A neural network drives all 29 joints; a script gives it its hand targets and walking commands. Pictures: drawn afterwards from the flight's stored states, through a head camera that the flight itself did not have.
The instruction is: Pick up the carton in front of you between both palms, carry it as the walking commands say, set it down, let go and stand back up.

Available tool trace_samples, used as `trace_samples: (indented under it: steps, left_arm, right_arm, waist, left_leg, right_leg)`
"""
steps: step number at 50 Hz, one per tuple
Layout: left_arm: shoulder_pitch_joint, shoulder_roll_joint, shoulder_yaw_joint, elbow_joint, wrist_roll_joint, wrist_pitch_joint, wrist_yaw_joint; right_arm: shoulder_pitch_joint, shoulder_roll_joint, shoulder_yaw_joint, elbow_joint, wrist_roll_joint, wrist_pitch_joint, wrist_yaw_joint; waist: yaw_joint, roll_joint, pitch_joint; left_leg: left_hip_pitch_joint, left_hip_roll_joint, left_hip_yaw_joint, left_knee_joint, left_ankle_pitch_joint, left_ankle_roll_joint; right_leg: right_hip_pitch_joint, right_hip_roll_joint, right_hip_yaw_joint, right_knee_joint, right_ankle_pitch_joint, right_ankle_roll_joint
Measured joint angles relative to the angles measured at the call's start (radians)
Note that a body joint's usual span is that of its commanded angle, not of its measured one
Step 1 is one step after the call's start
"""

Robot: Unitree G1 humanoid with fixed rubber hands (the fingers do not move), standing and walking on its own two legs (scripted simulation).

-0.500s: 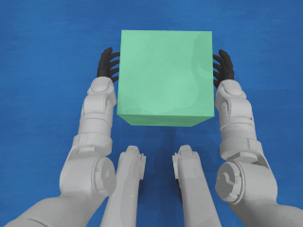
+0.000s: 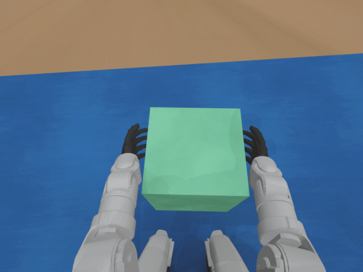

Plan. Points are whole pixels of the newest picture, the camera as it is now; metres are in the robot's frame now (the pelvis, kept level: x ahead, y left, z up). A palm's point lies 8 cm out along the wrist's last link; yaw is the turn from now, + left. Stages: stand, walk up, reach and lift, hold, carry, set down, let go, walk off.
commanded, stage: reach and lift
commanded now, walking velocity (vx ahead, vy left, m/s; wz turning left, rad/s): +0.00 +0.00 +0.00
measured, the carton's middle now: (193, 165) +0.37 -0.01 -0.10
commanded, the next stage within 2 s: hold in 1.52 s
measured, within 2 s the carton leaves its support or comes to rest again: neither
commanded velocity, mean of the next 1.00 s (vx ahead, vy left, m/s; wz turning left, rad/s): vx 0.00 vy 0.00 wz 0.00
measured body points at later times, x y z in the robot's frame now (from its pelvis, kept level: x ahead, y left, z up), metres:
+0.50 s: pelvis +0.04 +0.00 +0.09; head +0.01 +0.00 +0.54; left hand +0.34 +0.15 +0.10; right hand +0.34 -0.15 +0.10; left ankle +0.04 +0.13 -0.65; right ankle +0.04 -0.13 -0.65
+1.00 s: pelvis +0.02 +0.00 +0.10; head +0.00 +0.00 +0.54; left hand +0.33 +0.15 +0.12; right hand +0.33 -0.15 +0.12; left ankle +0.04 +0.13 -0.65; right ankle +0.04 -0.13 -0.65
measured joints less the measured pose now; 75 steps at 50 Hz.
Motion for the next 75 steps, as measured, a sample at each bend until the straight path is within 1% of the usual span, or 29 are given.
trace_samples:
  steps: [6, 12, 17, 23, 27, 33, 46, 51, 65, 75]
  left_arm:
    - [0.093, -0.014, -0.024, -0.038, 0.003, 0.01, -0.006]
    - [0.174, -0.026, -0.049, -0.087, 0.006, 0.05, -0.011]
    - [0.231, -0.034, -0.069, -0.144, 0.013, 0.112, -0.018]
    - [0.281, -0.042, -0.093, -0.229, 0.031, 0.209, -0.029]
    - [0.27, -0.043, -0.093, -0.244, 0.064, 0.269, -0.043]
    - [0.219, -0.055, -0.048, -0.219, 0.115, 0.311, -0.066]
    - [0.18, -0.055, -0.037, -0.242, 0.118, 0.318, -0.075]
    - [0.2, -0.06, -0.045, -0.267, 0.118, 0.327, -0.076]
    - [0.256, -0.047, -0.108, -0.333, 0.104, 0.372, -0.069]
    - [0.268, -0.044, -0.122, -0.359, 0.098, 0.397, -0.069]
  right_arm:
    - [0.09, 0.017, 0.025, -0.033, -0.003, 0.008, 0.003]
    - [0.171, 0.03, 0.051, -0.082, -0.006, 0.047, 0.005]
    - [0.228, 0.04, 0.075, -0.14, -0.011, 0.11, 0.007]
    - [0.275, 0.048, 0.105, -0.221, -0.026, 0.206, 0.014]
    - [0.263, 0.05, 0.103, -0.233, -0.057, 0.266, 0.027]
    - [0.211, 0.062, 0.059, -0.206, -0.105, 0.306, 0.049]
    - [0.177, 0.068, 0.045, -0.236, -0.115, 0.314, 0.056]
    - [0.196, 0.067, 0.059, -0.259, -0.111, 0.324, 0.058]
    - [0.25, 0.053, 0.119, -0.319, -0.094, 0.365, 0.052]
    - [0.262, 0.051, 0.133, -0.346, -0.088, 0.391, 0.05]
  waist:
    - [0.002, -0.003, 0.024]
    - [0.005, -0.005, 0.051]
    - [0.008, -0.005, 0.077]
    - [0.01, -0.006, 0.107]
    - [0.011, -0.007, 0.133]
    - [0.011, -0.008, 0.177]
    - [0.011, -0.007, 0.221]
    - [0.012, -0.007, 0.219]
    - [0.012, -0.009, 0.214]
    - [0.012, -0.007, 0.217]
  left_leg:
    - [0.206, 0.01, -0.006, -0.159, 0.041, 0.006]
    - [0.423, 0.021, -0.011, -0.324, 0.088, 0.011]
    - [0.606, 0.03, -0.016, -0.459, 0.131, 0.015]
    - [0.8, 0.04, -0.019, -0.593, 0.177, 0.018]
    - [0.886, 0.044, -0.019, -0.641, 0.197, 0.019]
    - [0.919, 0.045, -0.016, -0.639, 0.204, 0.019]
    - [0.924, 0.045, -0.013, -0.649, 0.217, 0.018]
    - [0.945, 0.047, -0.012, -0.672, 0.222, 0.019]
    - [1.006, 0.054, -0.009, -0.73, 0.23, 0.021]
    - [1.03, 0.055, -0.009, -0.745, 0.234, 0.022]
  right_leg:
    - [0.205, -0.008, 0.007, -0.158, 0.04, -0.007]
    - [0.422, -0.017, 0.014, -0.321, 0.087, -0.013]
    - [0.604, -0.025, 0.017, -0.456, 0.129, -0.017]
    - [0.798, -0.034, 0.02, -0.589, 0.176, -0.02]
    - [0.884, -0.037, 0.021, -0.636, 0.195, -0.021]
    - [0.917, -0.037, 0.02, -0.635, 0.203, -0.021]
    - [0.92, -0.04, 0.017, -0.642, 0.214, -0.019]
    - [0.942, -0.042, 0.017, -0.666, 0.219, -0.02]
    - [1.002, -0.044, 0.016, -0.723, 0.228, -0.024]
    - [1.026, -0.046, 0.015, -0.738, 0.232, -0.024]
